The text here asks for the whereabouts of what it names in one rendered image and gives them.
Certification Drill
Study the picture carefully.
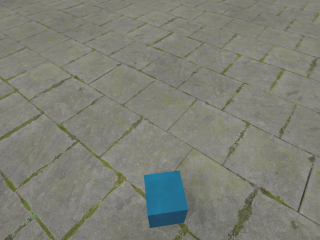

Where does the carton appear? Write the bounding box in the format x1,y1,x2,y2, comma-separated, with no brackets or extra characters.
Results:
144,170,188,228

